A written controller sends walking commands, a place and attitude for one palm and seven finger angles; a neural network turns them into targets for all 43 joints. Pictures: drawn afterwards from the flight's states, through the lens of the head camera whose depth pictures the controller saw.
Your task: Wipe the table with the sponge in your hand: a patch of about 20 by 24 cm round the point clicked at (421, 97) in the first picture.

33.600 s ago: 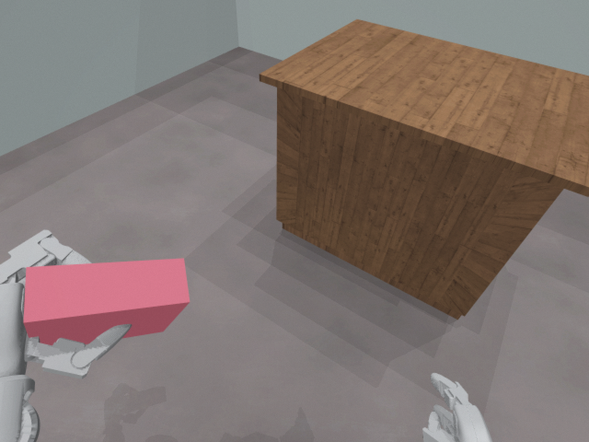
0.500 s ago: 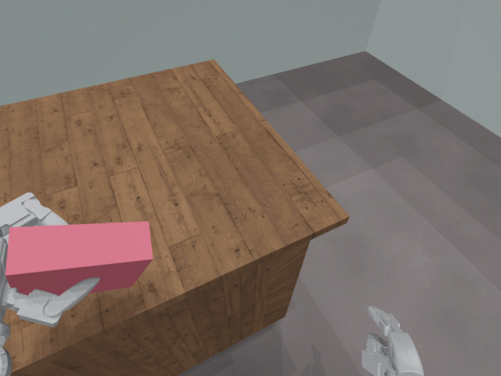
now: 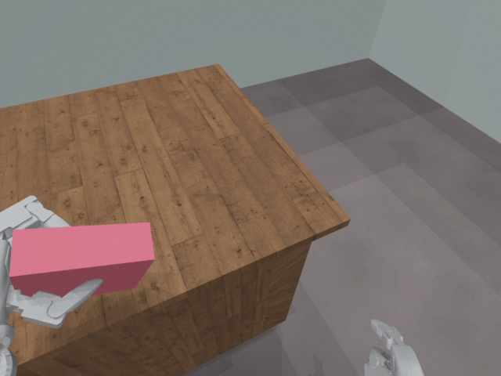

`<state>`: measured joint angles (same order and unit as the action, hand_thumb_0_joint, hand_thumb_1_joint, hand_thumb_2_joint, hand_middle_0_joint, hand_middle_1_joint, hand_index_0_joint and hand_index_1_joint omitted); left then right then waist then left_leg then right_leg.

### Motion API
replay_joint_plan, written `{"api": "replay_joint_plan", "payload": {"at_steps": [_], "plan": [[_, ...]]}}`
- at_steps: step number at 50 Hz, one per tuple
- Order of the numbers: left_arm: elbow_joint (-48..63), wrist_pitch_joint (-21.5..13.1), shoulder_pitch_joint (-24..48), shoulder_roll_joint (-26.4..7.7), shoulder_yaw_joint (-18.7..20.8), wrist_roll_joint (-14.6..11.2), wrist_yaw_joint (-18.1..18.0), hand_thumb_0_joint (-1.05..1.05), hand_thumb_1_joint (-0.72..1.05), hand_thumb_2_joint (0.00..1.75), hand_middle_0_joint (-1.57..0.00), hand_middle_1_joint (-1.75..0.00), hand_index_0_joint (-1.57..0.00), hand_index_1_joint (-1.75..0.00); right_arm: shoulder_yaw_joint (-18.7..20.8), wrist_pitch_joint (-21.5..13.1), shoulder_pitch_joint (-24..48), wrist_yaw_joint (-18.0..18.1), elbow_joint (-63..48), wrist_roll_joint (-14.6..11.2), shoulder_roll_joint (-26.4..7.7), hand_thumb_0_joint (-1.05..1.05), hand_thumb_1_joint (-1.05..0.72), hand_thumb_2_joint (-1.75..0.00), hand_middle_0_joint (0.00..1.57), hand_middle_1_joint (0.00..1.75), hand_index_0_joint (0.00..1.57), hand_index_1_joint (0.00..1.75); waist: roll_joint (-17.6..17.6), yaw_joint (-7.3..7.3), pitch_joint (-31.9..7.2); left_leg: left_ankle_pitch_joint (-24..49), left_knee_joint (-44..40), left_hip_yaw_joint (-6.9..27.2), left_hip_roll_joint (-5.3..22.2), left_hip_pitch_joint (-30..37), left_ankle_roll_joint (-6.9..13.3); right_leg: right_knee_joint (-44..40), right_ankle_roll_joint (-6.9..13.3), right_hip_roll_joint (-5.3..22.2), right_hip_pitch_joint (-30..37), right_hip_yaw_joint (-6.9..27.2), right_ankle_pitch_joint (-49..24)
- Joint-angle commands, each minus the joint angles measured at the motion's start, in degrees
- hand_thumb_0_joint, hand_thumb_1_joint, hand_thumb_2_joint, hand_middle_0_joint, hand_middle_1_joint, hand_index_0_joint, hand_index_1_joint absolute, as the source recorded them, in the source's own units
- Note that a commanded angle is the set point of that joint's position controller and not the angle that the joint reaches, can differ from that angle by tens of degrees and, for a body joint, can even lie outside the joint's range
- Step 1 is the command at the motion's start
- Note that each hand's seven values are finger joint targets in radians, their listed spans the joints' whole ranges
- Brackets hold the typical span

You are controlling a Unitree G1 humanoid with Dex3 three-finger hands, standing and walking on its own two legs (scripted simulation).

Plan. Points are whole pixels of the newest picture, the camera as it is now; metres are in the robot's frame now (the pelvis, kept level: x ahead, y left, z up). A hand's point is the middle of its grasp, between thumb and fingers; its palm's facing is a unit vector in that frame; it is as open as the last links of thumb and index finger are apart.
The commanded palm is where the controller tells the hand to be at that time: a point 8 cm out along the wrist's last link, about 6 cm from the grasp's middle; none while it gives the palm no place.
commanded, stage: shuffle to correct the standing spot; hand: left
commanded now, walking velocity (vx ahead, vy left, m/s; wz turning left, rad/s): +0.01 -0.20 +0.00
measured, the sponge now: (106, 262) +0.23 +0.20 +0.13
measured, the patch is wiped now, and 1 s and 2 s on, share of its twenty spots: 0.00 0.00 0.00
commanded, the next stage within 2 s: come to a stop and stand still in 0.60 s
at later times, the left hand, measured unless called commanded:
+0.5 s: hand (57, 257) +0.21 +0.23 +0.17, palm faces +0.33 -0.86 -0.39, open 9.0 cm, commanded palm +0.16 +0.27 +0.18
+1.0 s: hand (90, 273) +0.20 +0.19 +0.16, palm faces +0.23 -0.85 -0.48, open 9.0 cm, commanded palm +0.13 +0.26 +0.18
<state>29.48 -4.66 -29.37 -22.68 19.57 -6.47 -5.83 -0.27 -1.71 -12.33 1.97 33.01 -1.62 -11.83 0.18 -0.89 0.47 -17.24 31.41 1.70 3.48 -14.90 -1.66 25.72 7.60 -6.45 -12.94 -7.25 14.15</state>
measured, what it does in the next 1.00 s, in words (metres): steps on the spot: right foot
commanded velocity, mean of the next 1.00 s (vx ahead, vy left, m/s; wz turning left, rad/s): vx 0.00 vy -0.13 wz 0.00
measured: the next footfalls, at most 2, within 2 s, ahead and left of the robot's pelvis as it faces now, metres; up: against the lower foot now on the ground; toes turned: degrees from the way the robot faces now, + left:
right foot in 0.94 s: +0.00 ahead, -0.12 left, +0.00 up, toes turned -1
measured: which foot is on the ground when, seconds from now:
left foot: down 0.00-1.00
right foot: down 0.00-0.82, up 0.84-0.92, down 0.94-1.00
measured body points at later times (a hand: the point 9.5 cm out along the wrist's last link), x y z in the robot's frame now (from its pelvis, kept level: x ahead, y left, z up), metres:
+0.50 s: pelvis +0.00 -0.01 +0.00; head +0.01 +0.00 +0.45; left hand +0.19 +0.27 +0.19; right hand +0.17 -0.24 -0.08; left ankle -0.01 +0.15 -0.73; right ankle +0.00 -0.03 -0.73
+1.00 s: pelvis -0.04 -0.01 -0.02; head +0.00 -0.03 +0.43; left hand +0.18 +0.24 +0.18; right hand +0.12 -0.26 -0.10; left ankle -0.01 +0.14 -0.72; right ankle +0.01 -0.12 -0.73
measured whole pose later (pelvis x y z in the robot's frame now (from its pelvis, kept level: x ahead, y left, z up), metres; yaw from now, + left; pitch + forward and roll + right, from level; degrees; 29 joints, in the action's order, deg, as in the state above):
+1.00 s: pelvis -0.04 -0.01 -0.02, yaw -2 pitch -3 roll +0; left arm 30.0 -12.0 -24.7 -21.8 19.9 -2.9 -3.2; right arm 2.8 -8.8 -11.0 -1.8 32.0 -1.6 -13.7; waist 2.6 -1.2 8.7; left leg -23.5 49.4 0.5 4.1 -21.3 -1.4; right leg 39.7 1.3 -0.6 -19.5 -1.9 17.3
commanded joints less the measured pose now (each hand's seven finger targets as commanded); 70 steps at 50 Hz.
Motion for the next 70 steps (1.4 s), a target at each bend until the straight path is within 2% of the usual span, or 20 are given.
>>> {"api": "replay_joint_plan", "payload": {"at_steps": [1, 14, 22, 28, 36, 37, 38, 39, 40, 41, 44, 45, 47, 48, 52, 55, 57, 60, 64, 70], "plan": [[15.7, -5.2, 7.4, -10.4, 7.1, -0.1, -2.0, 0.0, 0.1, 1.3, -1.2, -1.6, -1.2, -1.6, 2.2, -3.2, 6.7, 0.9, -8.9, 0.4, -6.9, 0.0, -0.9, -0.9, 0.2, 0.3, 0.2, 0.3, 7.7, -0.01, -4.9, 9.5, -6.4, 4.9, 4.9, 2.0, 4.9, -5.6, -6.9, 10.5, 2.0, 9.7, -8.4], [12.3, -4.0, 2.7, -10.2, 8.0, -0.7, -1.3, 0.0, 0.1, 1.3, -1.2, -1.6, -1.2, -1.6, 3.2, -2.4, 5.1, 0.3, -9.8, -0.4, -7.0, 0.0, -0.9, -0.9, 0.2, 0.3, 0.2, 0.3, -1.9, -0.19, -8.1, 6.2, 1.3, 0.2, 1.6, 2.1, 3.3, -7.6, -5.3, 14.7, 3.4, 12.6, -12.4], [15.1, -4.9, 6.0, -11.4, 8.3, 0.1, -2.0, 0.0, 0.1, 1.3, -1.2, -1.6, -1.2, -1.6, 2.8, -3.0, 6.2, 0.9, -9.2, 0.4, -7.3, 0.0, -0.9, -0.9, 0.2, 0.3, 0.2, 0.3, 7.9, 0.4, -6.3, 13.7, -6.1, 5.3, 6.2, 1.6, 5.0, -4.4, -8.3, 10.0, 4.7, 9.3, -12.3], [10.5, -3.6, 3.0, -9.3, 7.2, -0.1, -1.3, 0.0, 0.1, 1.3, -1.2, -1.6, -1.2, -1.6, 3.4, -2.6, 5.0, 0.4, -9.5, -0.1, -7.5, 0.0, -0.9, -0.9, 0.2, 0.3, 0.2, 0.3, 2.5, 0.18, -7.5, 12.9, -2.4, 2.7, 4.5, 1.1, 3.8, -5.1, -7.1, 11.3, 6.2, 9.8, -15.6], [12.0, -4.2, 4.8, -10.0, 7.2, -0.7, -2.1, 0.0, 0.1, 1.3, -1.2, -1.6, -1.2, -1.6, 1.9, -2.6, 6.6, 0.5, -9.3, -0.4, -6.2, 0.0, -0.9, -0.9, 0.2, 0.3, 0.2, 0.3, -1.7, -0.21, -4.9, 1.6, 1.3, 0.2, 0.9, 3.2, 3.8, -12.3, -5.9, 15.8, -2.5, 14.6, 0.2], [18.1, -9.5, 56.9, -51.4, 38.9, 7.8, -0.3, 0.0, 0.1, 1.3, -1.2, -1.6, -1.2, -1.6, 5.5, -8.4, -9.3, 1.8, -1.8, 1.4, -7.2, 0.0, -0.9, -0.9, 0.2, 0.3, 0.2, 0.3, -15.3, 0.35, 6.7, 4.0, -3.2, -14.6, -3.9, 2.5, 0.6, -16.6, -22.1, 4.5, -7.6, 7.0, -26.5], [-4.8, -8.6, 34.8, -22.6, 18.2, 4.0, 3.5, 0.0, 0.1, 1.3, -1.2, -1.6, -1.2, -1.6, 4.8, -9.4, -1.4, 1.4, -5.5, 1.3, -5.0, 0.0, -0.9, -0.9, 0.2, 0.3, 0.2, 0.3, -9.2, 0.72, -4.5, 9.9, -10.1, -10.0, -3.5, 4.8, 3.7, -2.6, -21.5, 6.3, -0.4, 5.2, -37.4], [-3.6, -9.7, 19.7, -21.1, 18.5, 1.6, 2.4, 0.0, 0.1, 1.3, -1.2, -1.6, -1.2, -1.6, 5.8, -9.6, -1.3, 0.9, -8.5, 0.2, -8.0, 0.0, -0.9, -0.9, 0.2, 0.3, 0.2, 0.3, 0.8, 2.89, -3.5, 15.3, -8.2, -6.3, 1.6, 6.5, 4.7, 5.7, -23.9, 7.0, -0.3, 8.1, -43.9], [-6.0, -8.4, 15.6, -9.1, 8.4, 0.6, 2.3, 0.0, 0.1, 1.3, -1.2, -1.6, -1.2, -1.6, 5.6, -9.7, 2.3, -0.1, -7.6, -0.3, -8.4, 0.0, -0.9, -0.9, 0.2, 0.3, 0.2, 0.3, 19.2, 1.5, -8.3, 21.3, -6.7, -1.4, 8.3, 10.0, 8.5, 24.6, -18.5, 8.2, -1.7, 7.4, -37.3], [-0.2, -8.7, 16.4, -10.9, 8.1, 2.0, 2.3, 0.0, 0.1, 1.3, -1.2, -1.6, -1.2, -1.6, 5.6, -8.9, 3.1, -1.1, -8.7, 1.6, -8.2, 0.0, -0.9, -0.9, 0.2, 0.3, 0.2, 0.3, 29.1, 2.79, -10.6, 29.7, -5.8, 6.2, 14.5, 8.0, 12.5, 36.2, -13.0, 8.9, -5.7, 10.6, -6.3], [8.9, -10.8, 10.2, -4.6, 2.9, 2.9, 3.2, 0.0, 0.1, 1.3, -1.2, -1.6, -1.2, -1.6, 5.0, -9.6, 3.9, -4.2, -11.0, 0.3, -6.4, 0.0, -0.9, -0.9, 0.2, 0.3, 0.2, 0.3, 17.3, 4.34, -6.4, 20.2, -0.9, -3.4, 9.2, -2.3, 7.3, 12.9, -9.6, 10.2, 3.1, 10.2, 8.2], [11.2, -10.6, 5.2, -4.7, 3.6, 2.6, 2.0, 0.0, 0.1, 1.3, -1.2, -1.6, -1.2, -1.6, 4.2, -10.3, 3.8, -5.2, -11.6, -1.4, -5.5, 0.0, -0.9, -0.9, 0.2, 0.3, 0.2, 0.3, 7.7, 4.29, -7.9, 14.8, 4.1, -6.2, 5.3, -3.5, 5.1, 6.2, -9.0, 8.4, 8.6, 6.5, -3.1], [13.2, -10.4, 0.9, -13.4, 10.3, 3.0, 0.5, 0.0, 0.1, 1.3, -1.2, -1.6, -1.2, -1.6, 4.7, -10.4, 3.3, -4.6, -12.5, -0.8, -5.3, 0.0, -0.9, -0.9, 0.2, 0.3, 0.2, 0.3, -24.1, 4.04, -10.7, -6.7, 23.7, -6.2, -5.7, -12.2, 1.5, -3.3, -3.8, 17.2, 13.3, 19.0, -23.7], [12.2, -10.9, 2.9, -15.4, 13.9, 2.2, -0.4, 0.0, 0.1, 1.3, -1.2, -1.6, -1.2, -1.6, 4.1, -10.7, 4.8, -3.2, -11.5, -0.3, -5.1, 0.0, -0.9, -0.9, 0.2, 0.3, 0.2, 0.3, -26.3, 4.37, -10.8, -11.1, 28.1, -3.1, -4.0, -11.6, 1.2, -5.3, -1.0, 21.2, 9.8, 19.1, -19.9], [12.8, -11.7, 7.8, -12.9, 15.3, 1.6, -2.4, 0.0, 0.1, 1.3, -1.2, -1.6, -1.2, -1.6, 3.0, -9.5, 6.0, -0.6, -9.5, -0.5, -4.9, 0.0, -0.9, -0.9, 0.2, 0.3, 0.2, 0.3, -10.9, 1.96, -4.3, -6.6, 20.0, 2.1, -0.6, -4.4, 1.7, -6.8, 2.6, 22.5, -7.3, 23.6, -5.0], [10.1, -12.1, 9.9, -11.2, 13.4, 1.6, -2.7, 0.0, 0.1, 1.3, -1.2, -1.6, -1.2, -1.6, 2.4, -9.2, 4.7, 0.9, -6.5, 0.5, -4.7, 0.0, -0.9, -0.9, 0.2, 0.3, 0.2, 0.3, 3.7, 0.7, -3.0, 1.5, -6.0, -1.9, -3.3, 8.9, 2.1, -1.4, -3.6, 13.2, -11.5, 12.0, 10.7], [8.7, -12.9, 13.1, -9.0, 10.4, 2.6, -1.9, 0.0, 0.1, 1.3, -1.2, -1.6, -1.2, -1.6, 2.9, -10.3, 4.0, 0.6, -7.0, 0.8, -6.8, 0.0, -0.9, -0.9, 0.2, 0.3, 0.2, 0.3, 14.6, 2.0, -1.9, -0.8, -15.6, 10.5, 5.5, 1.2, 6.2, 12.6, -6.4, 6.8, -7.0, 8.1, 12.0], [8.2, -12.2, 15.8, -5.6, 5.4, 3.8, -0.3, 0.0, 0.1, 1.3, -1.2, -1.6, -1.2, -1.6, 2.6, -11.1, 5.4, -0.5, -7.7, 0.2, -5.3, 0.0, -0.9, -0.9, 0.2, 0.3, 0.2, 0.3, 17.1, 1.93, 0.4, -12.4, -20.0, 13.3, 8.8, -10.5, 9.6, 20.0, -7.7, 6.9, -0.7, 7.7, 9.3], [9.1, -12.3, 16.1, -5.2, 3.2, 6.0, -0.6, 0.0, 0.1, 1.3, -1.2, -1.6, -1.2, -1.6, 3.0, -11.9, 3.5, -2.0, -7.5, 0.4, -6.9, 0.0, -0.9, -0.9, 0.2, 0.3, 0.2, 0.3, 3.2, 2.05, -2.4, -11.4, -9.4, 5.5, 2.7, -10.6, 6.3, -0.6, -7.1, 7.7, 8.7, 8.1, 3.1], [10.0, -11.8, 13.3, -9.2, 8.3, 4.6, -1.0, 0.0, 0.1, 1.3, -1.2, -1.6, -1.2, -1.6, 3.0, -10.8, 5.3, -1.0, -7.0, 1.2, -7.0, 0.0, -0.9, -0.9, 0.2, 0.3, 0.2, 0.3, -0.7, 1.12, -2.6, -2.3, -2.1, 1.8, -3.3, 4.7, 2.7, -11.1, -3.0, 12.5, -7.8, 16.2, 13.5]]}}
